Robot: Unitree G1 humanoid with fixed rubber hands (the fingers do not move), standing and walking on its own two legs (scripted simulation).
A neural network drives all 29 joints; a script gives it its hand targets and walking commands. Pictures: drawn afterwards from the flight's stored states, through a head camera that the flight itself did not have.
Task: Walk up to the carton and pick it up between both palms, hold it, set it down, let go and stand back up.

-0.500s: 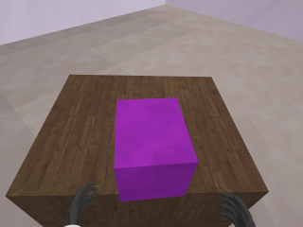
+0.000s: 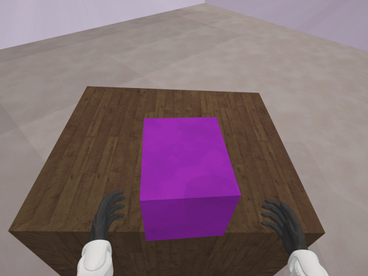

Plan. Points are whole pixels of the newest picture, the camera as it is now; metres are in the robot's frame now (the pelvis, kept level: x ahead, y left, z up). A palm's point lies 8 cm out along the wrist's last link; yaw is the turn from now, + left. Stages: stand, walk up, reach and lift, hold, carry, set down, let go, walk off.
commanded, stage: reach and lift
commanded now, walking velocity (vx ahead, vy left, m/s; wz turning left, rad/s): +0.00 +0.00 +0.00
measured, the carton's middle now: (183, 176) +0.39 +0.02 -0.02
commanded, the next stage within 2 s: none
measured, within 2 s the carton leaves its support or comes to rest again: neither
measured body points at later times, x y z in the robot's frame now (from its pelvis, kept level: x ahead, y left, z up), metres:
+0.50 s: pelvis +0.00 +0.00 +0.01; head +0.01 +0.00 +0.46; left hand +0.30 +0.20 +0.04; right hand +0.32 -0.22 +0.04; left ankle -0.06 +0.13 -0.74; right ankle +0.05 -0.12 -0.74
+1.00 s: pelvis +0.00 +0.00 +0.01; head +0.04 +0.00 +0.45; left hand +0.37 +0.20 +0.10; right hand +0.40 -0.22 +0.10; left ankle -0.06 +0.13 -0.74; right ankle +0.05 -0.12 -0.74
